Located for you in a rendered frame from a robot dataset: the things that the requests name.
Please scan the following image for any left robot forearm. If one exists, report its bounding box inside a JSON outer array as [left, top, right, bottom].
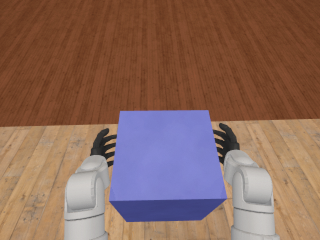
[[64, 155, 110, 240]]

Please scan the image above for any robot left hand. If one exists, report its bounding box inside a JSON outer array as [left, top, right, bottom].
[[90, 128, 117, 167]]

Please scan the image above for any right robot forearm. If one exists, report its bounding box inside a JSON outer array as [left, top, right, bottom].
[[223, 149, 280, 240]]

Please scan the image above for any carton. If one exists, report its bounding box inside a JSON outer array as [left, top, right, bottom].
[[109, 110, 228, 222]]

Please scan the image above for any robot right hand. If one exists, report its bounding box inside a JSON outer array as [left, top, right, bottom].
[[213, 123, 240, 165]]

